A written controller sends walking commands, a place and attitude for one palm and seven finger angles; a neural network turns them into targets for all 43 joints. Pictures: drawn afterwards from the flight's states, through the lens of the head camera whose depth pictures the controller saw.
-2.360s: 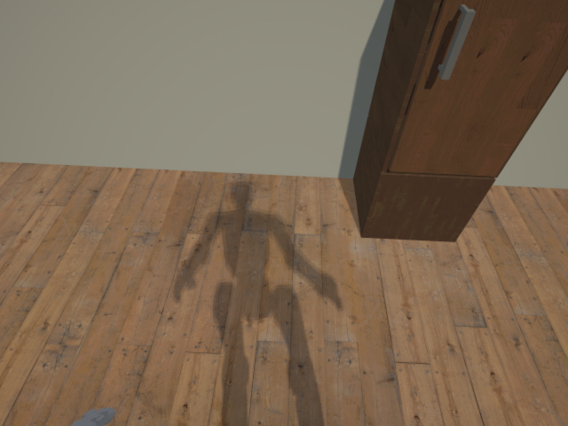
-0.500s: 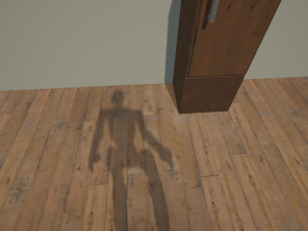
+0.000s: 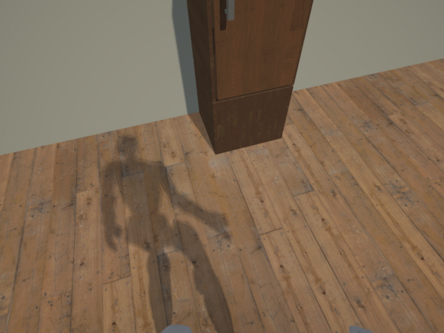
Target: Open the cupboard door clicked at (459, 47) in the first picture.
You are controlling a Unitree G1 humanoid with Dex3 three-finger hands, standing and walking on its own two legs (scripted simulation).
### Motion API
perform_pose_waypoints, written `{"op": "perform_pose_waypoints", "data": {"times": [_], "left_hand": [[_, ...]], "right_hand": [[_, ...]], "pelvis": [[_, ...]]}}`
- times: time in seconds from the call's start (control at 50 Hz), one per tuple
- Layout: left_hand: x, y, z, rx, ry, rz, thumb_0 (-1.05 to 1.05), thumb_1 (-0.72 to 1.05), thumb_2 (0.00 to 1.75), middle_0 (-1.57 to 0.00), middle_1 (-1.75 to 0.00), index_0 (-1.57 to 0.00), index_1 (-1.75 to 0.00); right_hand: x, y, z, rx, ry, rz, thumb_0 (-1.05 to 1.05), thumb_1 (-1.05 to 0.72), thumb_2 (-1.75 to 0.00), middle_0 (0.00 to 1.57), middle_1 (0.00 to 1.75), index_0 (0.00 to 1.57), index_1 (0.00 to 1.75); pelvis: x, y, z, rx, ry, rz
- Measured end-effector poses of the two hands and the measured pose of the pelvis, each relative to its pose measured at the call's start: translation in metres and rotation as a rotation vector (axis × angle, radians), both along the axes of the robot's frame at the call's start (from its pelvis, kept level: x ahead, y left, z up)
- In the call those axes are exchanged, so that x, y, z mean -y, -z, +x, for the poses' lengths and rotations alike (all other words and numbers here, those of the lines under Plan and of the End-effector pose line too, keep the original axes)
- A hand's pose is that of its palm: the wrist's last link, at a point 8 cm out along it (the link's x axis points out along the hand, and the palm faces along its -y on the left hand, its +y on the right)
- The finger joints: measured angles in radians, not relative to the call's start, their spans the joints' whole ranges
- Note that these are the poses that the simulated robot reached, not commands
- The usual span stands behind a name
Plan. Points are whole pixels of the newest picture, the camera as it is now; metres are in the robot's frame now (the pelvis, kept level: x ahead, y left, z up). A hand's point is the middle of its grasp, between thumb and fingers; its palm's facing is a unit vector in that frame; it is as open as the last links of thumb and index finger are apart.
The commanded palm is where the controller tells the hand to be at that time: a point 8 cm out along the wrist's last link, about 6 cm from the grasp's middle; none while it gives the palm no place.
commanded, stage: walk to a spot facing it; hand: left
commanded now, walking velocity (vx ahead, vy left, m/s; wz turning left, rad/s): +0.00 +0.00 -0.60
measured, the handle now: out of the picture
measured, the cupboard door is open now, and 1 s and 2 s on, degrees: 0 0 0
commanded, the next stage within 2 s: none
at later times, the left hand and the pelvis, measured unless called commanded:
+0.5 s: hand out of the picture +0.12 +0.22 -0.17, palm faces -0.30 -0.93 -0.22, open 7.4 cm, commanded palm none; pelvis -0.02 +0.04 +0.00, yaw -20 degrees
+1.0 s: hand (165, 305) +0.19 +0.15 -0.18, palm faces -0.50 -0.84 -0.20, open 7.4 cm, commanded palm none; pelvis +0.08 -0.01 -0.01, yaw -35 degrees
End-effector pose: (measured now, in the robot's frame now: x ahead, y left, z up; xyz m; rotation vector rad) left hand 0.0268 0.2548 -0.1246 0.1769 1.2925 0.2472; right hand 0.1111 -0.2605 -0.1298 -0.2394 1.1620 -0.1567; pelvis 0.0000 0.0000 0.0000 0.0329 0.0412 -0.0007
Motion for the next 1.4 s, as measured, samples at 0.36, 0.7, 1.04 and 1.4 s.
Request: {"op": "perform_pose_waypoints", "data": {"times": [0.36,0.7,1.04,1.4], "left_hand": [[-0.055,0.015,0.069,0.051,0.249,-0.041,0.01,0.91,0.90,-0.20,-0.30,-0.20,-0.30],[0.069,0.006,0.158,0.158,0.575,-0.045,0.01,0.91,0.90,-0.20,-0.30,-0.20,-0.30],[0.052,0.039,0.200,-0.084,0.612,-0.066,0.01,0.90,0.90,-0.20,-0.30,-0.20,-0.30],[0.220,0.020,0.430,0.033,0.947,-0.142,0.01,0.91,0.90,-0.19,-0.30,-0.19,-0.30]], "right_hand": [[-0.054,-0.019,-0.105,0.008,0.230,-0.037,0.01,-0.91,-0.90,0.20,0.30,0.21,0.29],[-0.027,0.026,-0.243,-0.209,0.558,0.068,0.01,-0.91,-0.90,0.20,0.30,0.20,0.29],[0.019,-0.012,-0.070,0.124,0.581,-0.053,0.01,-0.91,-0.90,0.20,0.30,0.20,0.29],[-0.101,-0.006,-0.100,-0.230,1.030,0.150,0.01,-0.91,-0.90,0.20,0.30,0.21,0.29]], "pelvis": [[-0.052,0.001,-0.017,0.024,0.238,-0.057],[-0.006,0.016,-0.015,0.027,0.460,-0.054],[0.008,0.017,0.098,0.012,0.637,-0.069],[0.066,0.000,0.222,0.012,0.877,-0.074]]}}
